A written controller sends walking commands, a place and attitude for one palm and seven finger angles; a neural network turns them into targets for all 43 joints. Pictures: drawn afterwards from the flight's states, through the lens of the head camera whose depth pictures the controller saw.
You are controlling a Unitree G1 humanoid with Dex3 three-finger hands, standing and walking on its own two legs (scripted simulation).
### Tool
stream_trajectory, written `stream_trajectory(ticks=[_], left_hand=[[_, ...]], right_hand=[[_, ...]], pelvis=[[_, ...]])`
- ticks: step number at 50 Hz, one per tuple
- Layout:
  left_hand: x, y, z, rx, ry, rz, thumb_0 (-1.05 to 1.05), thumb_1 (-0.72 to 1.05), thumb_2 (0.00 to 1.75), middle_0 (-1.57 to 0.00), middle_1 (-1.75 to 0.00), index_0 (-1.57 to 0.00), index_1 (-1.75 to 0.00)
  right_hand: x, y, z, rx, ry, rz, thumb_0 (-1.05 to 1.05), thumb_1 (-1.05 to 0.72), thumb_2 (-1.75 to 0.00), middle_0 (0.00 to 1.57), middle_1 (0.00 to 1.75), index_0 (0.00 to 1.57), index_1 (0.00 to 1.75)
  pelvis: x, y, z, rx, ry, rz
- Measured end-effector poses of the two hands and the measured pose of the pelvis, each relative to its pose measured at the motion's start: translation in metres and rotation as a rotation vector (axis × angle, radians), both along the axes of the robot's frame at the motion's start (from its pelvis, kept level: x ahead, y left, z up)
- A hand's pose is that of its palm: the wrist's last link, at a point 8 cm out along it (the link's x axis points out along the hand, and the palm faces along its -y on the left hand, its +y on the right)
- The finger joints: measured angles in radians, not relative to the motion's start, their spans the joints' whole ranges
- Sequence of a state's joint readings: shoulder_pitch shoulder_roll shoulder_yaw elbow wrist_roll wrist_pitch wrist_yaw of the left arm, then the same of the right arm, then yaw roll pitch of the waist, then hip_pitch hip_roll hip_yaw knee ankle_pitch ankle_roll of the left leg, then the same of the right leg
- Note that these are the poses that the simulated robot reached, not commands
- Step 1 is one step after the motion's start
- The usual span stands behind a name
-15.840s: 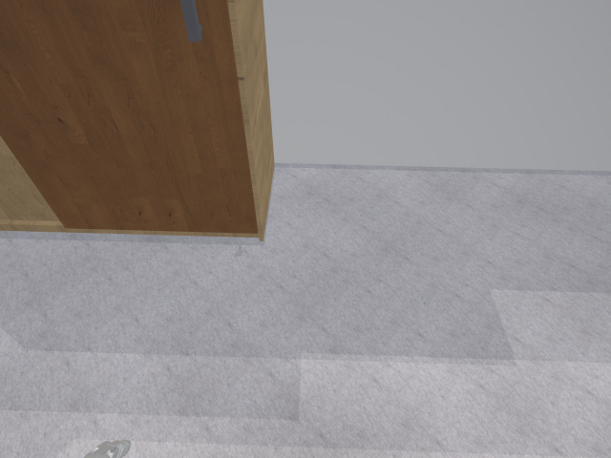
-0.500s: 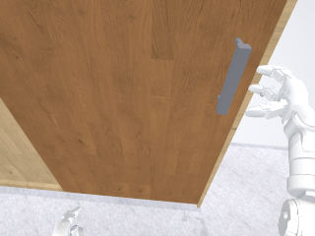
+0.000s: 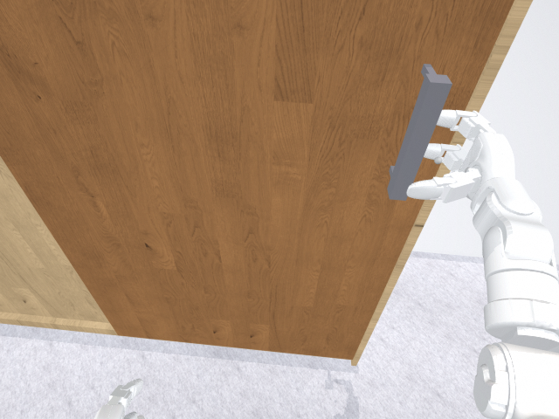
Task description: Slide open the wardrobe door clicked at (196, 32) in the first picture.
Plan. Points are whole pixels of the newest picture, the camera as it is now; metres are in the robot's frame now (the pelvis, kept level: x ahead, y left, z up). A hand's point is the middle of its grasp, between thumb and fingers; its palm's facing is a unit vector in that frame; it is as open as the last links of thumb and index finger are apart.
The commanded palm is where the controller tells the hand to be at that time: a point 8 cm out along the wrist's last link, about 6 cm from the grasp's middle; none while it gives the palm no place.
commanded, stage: feel for the door with the fingertips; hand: right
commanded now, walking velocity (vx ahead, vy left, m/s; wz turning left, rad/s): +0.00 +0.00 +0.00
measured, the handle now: (411, 135) +0.49 -0.15 +0.20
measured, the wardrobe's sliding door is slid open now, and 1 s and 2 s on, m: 0.00 0.00 0.00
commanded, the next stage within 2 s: slide the fingers in behind the handle in 0.58 s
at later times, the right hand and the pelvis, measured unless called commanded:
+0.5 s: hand (441, 151) +0.44 -0.18 +0.21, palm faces +0.05 +1.00 +0.00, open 14.0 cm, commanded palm +0.43 -0.23 +0.21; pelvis +0.00 +0.00 +0.00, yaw +0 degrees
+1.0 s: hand (432, 151) +0.45 -0.17 +0.21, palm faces +0.04 +1.00 +0.00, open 14.0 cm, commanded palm +0.42 -0.22 +0.21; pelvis +0.01 +0.00 +0.00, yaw +1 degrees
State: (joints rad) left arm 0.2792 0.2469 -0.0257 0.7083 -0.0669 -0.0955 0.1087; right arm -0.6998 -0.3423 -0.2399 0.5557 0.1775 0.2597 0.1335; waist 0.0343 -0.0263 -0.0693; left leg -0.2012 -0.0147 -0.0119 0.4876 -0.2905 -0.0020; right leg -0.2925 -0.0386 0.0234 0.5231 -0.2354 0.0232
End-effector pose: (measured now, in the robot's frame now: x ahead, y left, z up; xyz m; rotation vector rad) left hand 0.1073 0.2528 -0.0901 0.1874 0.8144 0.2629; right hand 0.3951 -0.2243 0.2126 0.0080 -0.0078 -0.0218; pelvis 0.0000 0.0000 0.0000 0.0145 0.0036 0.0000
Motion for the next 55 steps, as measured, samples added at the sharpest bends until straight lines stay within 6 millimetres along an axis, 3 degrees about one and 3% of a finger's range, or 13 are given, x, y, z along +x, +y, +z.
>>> stream_trajectory(ticks=[6,21,32,45,55], left_hand=[[-0.004,0.0,-0.002,-0.005,0.014,0.009,0.01,0.9,0.9,-0.21,-0.3,-0.2,-0.3],[-0.018,0.01,-0.005,0.016,0.067,0.035,0.01,0.9,0.9,-0.21,-0.3,-0.2,-0.3],[-0.023,0.007,-0.006,0.017,0.082,0.036,0.01,0.9,0.9,-0.21,-0.3,-0.2,-0.3],[-0.027,-0.001,-0.009,-0.006,0.09,0.041,0.01,0.9,0.9,-0.21,-0.3,-0.2,-0.3],[-0.01,-0.001,-0.005,-0.01,0.048,0.029,0.01,0.9,0.9,-0.21,-0.3,-0.2,-0.3]], right_hand=[[0.007,0.003,0.0,-0.001,0.015,-0.016,-0.01,0.5,-0.3,0.3,1.2,0.3,1.2],[0.018,-0.012,0.001,-0.004,0.026,-0.029,-0.01,0.5,-0.3,0.3,1.2,0.3,1.2],[0.034,-0.007,0.002,0.001,0.02,-0.019,-0.01,0.5,-0.3,0.3,1.2,0.31,1.21],[0.032,-0.002,-0.003,0.001,0.028,-0.012,-0.01,0.5,-0.3,0.31,1.21,0.3,1.21],[0.017,0.002,-0.002,0.009,0.0,-0.007,-0.01,0.5,-0.3,0.3,1.2,0.3,1.2]], pelvis=[[0.001,0.001,0.0,-0.001,0.002,0.005],[0.005,0.001,0.0,0.002,0.019,0.001],[0.005,-0.002,0.0,0.004,0.039,0.001],[0.006,-0.004,0.0,0.004,0.034,0.006],[0.009,-0.004,0.0,0.002,0.019,0.012]])
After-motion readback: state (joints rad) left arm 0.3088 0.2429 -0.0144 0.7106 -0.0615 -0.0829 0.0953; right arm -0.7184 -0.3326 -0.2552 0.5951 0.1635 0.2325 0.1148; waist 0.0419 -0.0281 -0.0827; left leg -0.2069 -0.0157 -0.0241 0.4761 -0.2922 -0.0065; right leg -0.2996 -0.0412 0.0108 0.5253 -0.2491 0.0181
